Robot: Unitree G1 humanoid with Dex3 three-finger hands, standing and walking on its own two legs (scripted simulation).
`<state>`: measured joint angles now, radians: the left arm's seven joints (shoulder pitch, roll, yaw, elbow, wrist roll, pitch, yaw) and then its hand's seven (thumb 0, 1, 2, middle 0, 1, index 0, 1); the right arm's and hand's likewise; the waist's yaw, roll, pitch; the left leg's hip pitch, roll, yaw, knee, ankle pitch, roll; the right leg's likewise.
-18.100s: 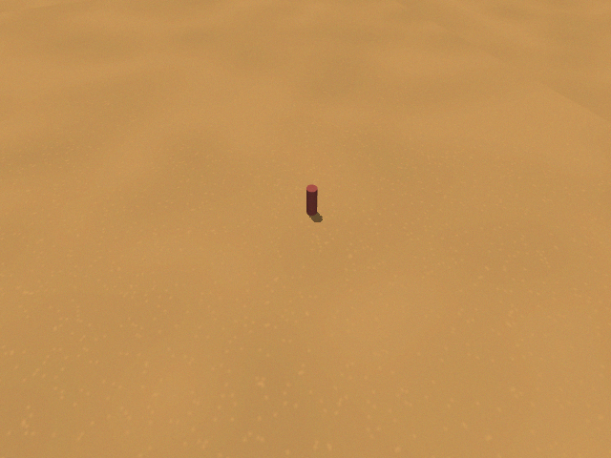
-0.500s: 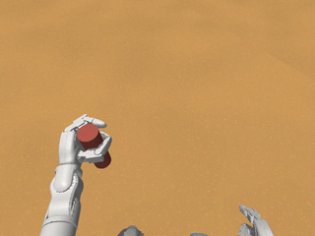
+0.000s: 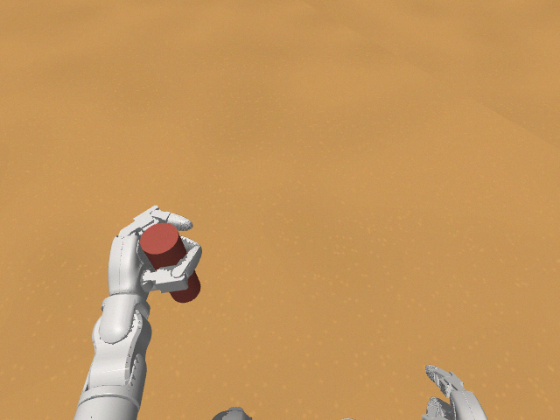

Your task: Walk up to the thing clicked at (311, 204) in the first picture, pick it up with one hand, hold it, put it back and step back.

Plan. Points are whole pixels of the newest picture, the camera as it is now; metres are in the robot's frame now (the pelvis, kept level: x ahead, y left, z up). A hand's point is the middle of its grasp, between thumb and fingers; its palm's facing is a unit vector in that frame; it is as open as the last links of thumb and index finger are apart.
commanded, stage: hold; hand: left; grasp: from the side
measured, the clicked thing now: (174, 266) +0.33 +0.18 +0.03
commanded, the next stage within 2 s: crouch in 1.68 s
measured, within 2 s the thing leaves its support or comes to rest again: neither
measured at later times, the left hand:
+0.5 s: hand (176, 256) +0.32 +0.17 +0.06, palm faces +0.08 -1.00 +0.00, open 6.7 cm
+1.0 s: hand (175, 252) +0.33 +0.17 +0.06, palm faces +0.09 -1.00 +0.01, open 6.7 cm
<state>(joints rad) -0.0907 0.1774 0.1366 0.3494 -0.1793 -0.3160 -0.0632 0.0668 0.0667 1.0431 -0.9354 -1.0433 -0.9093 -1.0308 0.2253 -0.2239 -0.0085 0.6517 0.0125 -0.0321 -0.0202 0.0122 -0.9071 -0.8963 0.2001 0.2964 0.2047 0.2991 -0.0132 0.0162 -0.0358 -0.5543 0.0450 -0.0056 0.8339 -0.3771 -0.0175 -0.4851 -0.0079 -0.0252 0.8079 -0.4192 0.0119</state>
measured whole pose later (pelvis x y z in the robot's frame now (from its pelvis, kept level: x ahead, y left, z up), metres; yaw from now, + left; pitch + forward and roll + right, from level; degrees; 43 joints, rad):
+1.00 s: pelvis +0.00 +0.00 +0.00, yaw +0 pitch +5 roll -1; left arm -0.13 0.18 0.14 0.41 -0.18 -0.35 -0.07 0.06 0.07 1.04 -0.93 -1.05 -0.90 -1.04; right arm 0.22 -0.22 -0.01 0.67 0.01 -0.04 -0.02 0.01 -0.91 -0.90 0.20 0.30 0.20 0.30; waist -0.02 0.01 -0.03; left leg -0.55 0.04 0.00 0.83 -0.37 -0.02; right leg -0.48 -0.01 -0.02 0.80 -0.41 0.01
